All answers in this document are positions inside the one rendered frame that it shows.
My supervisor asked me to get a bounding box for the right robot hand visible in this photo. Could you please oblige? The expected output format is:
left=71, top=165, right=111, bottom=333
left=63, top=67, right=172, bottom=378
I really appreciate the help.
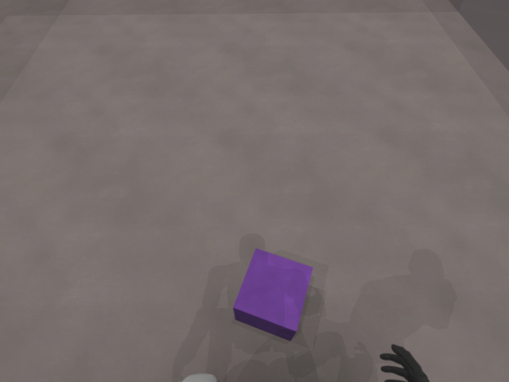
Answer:
left=380, top=345, right=429, bottom=382

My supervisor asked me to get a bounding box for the carton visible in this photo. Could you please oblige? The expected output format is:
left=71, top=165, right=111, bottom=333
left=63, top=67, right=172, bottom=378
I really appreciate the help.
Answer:
left=233, top=248, right=313, bottom=341

